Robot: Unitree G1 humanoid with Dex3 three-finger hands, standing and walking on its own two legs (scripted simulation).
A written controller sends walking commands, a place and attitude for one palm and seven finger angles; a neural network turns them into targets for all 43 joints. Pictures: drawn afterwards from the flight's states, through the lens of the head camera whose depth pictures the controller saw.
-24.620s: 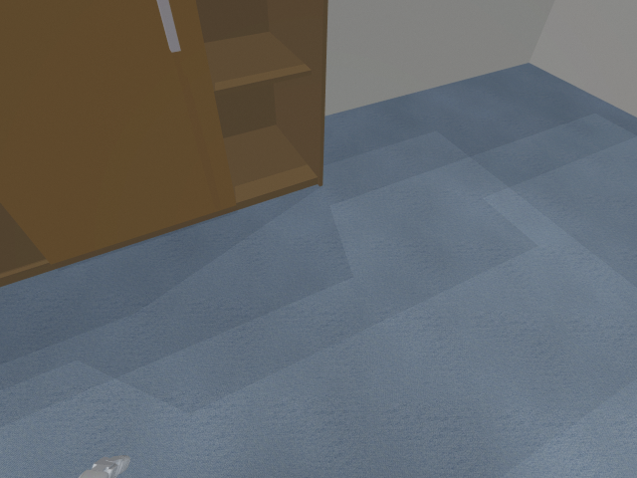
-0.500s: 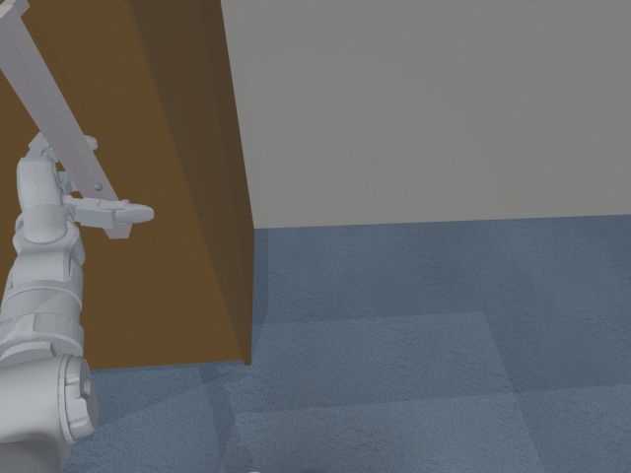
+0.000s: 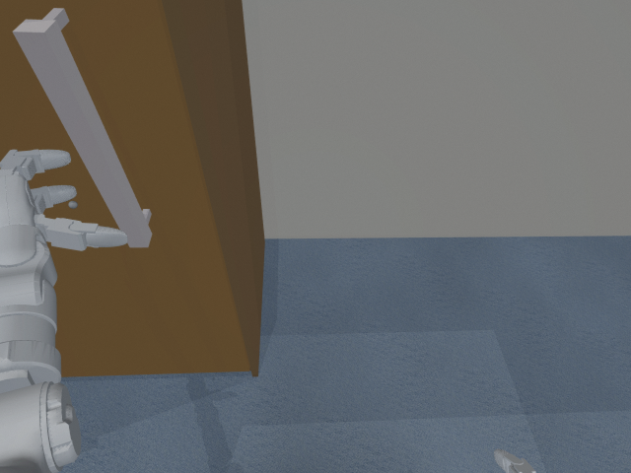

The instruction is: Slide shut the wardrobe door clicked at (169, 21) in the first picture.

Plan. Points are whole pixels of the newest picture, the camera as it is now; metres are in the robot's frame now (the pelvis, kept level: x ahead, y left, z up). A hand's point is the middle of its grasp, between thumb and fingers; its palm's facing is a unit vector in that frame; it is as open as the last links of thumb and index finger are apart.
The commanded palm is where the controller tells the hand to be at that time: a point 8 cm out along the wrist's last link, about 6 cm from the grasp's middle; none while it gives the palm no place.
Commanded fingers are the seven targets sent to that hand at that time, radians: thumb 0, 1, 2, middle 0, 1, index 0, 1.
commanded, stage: slip the hand off the handle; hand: left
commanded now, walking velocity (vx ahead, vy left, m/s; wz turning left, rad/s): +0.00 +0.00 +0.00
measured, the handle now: (107, 149) +0.47 +0.28 +0.16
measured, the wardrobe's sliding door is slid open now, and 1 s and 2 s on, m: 0.00 0.00 0.00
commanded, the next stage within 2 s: draw the hand back to the body in 1.00 s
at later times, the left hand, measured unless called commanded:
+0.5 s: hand (52, 214) +0.39 +0.34 +0.12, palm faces +0.37 -0.91 -0.20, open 14.7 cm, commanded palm +0.33 +0.37 +0.13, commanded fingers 0.00 -0.55 0.20 -0.25 -1.15 -0.25 -1.15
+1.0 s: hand (12, 287) +0.29 +0.34 +0.11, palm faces +0.44 -0.87 -0.20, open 14.7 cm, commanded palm +0.25 +0.37 +0.13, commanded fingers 0.00 -0.55 0.20 -0.25 -1.15 -0.25 -1.15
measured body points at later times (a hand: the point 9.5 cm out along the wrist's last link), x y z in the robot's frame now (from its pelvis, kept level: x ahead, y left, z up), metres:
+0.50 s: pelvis +0.00 +0.02 +0.00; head +0.03 +0.03 +0.45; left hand +0.37 +0.38 +0.13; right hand +0.07 -0.25 -0.11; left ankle +0.05 +0.06 -0.73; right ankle -0.03 -0.07 -0.73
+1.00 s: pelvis -0.02 +0.02 +0.00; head -0.03 +0.02 +0.45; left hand +0.26 +0.38 +0.13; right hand +0.18 -0.20 -0.07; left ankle +0.05 +0.07 -0.73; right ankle -0.03 -0.07 -0.73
